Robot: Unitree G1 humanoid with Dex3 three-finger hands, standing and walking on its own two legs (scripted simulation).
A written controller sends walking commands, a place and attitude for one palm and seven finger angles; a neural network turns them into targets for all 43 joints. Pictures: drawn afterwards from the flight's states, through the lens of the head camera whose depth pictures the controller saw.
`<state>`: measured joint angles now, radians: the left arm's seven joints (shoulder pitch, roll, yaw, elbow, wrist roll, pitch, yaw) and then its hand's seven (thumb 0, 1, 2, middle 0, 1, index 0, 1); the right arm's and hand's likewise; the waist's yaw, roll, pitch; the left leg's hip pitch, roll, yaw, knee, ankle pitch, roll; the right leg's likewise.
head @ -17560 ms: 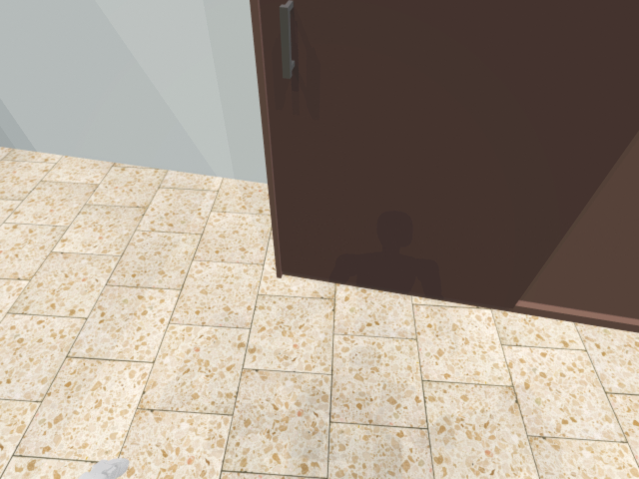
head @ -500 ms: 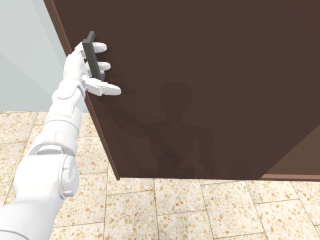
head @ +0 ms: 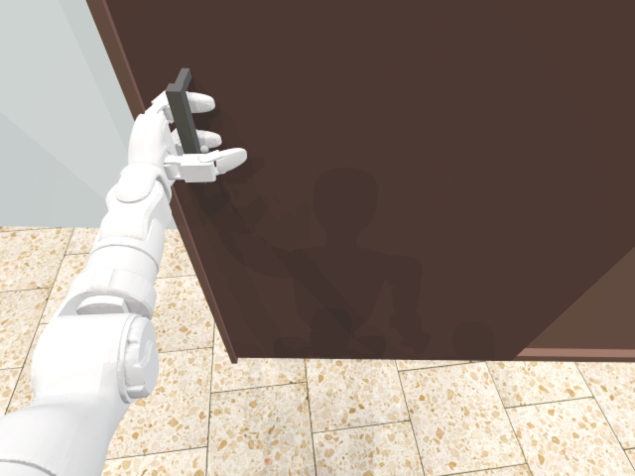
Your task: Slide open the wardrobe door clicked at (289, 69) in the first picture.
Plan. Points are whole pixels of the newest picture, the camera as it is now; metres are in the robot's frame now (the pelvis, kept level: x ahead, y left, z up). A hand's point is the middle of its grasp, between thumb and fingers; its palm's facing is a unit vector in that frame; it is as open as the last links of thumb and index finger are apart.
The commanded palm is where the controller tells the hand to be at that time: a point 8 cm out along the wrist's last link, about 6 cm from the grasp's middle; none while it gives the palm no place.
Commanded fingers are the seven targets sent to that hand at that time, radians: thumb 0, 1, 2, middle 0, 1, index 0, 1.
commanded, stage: grip the handle and tug to test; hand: left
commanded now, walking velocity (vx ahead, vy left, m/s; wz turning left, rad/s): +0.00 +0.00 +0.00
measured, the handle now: (192, 129) +0.53 +0.15 +0.16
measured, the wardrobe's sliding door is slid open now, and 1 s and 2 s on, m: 0.00 0.00 0.01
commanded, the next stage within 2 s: tug the door sideways, standing still in 1.02 s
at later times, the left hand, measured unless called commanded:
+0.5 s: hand (202, 151) +0.47 +0.13 +0.17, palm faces -0.01 -1.00 -0.01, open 5.2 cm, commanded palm +0.45 +0.18 +0.16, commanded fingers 0.00 0.90 0.90 -0.45 -1.40 -0.45 -1.40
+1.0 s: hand (202, 153) +0.47 +0.13 +0.17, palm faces -0.01 -1.00 +0.00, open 5.5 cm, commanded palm +0.42 +0.18 +0.16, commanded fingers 0.00 0.90 0.90 -0.45 -1.40 -0.45 -1.40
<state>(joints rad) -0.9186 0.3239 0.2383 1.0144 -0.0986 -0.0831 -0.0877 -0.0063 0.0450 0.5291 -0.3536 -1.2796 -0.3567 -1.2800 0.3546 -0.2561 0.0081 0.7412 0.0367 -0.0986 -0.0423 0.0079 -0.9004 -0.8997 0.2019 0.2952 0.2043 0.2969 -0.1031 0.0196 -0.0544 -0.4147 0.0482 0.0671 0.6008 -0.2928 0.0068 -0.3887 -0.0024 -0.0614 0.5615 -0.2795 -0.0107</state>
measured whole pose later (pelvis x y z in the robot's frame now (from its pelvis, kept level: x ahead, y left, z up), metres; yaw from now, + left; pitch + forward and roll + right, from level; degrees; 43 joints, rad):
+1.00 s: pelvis +0.01 +0.00 +0.00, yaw -2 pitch +5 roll -1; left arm -0.72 0.31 0.26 0.77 -0.14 -0.01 -0.09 0.02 0.79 0.80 -0.35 -1.40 -0.35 -1.39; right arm 0.35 -0.26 0.00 0.70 0.05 -0.08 -0.04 0.01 -0.90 -0.90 0.20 0.30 0.20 0.30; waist -0.10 0.03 -0.07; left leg -0.34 0.06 0.10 0.55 -0.29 0.00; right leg -0.33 0.01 -0.03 0.51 -0.27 -0.01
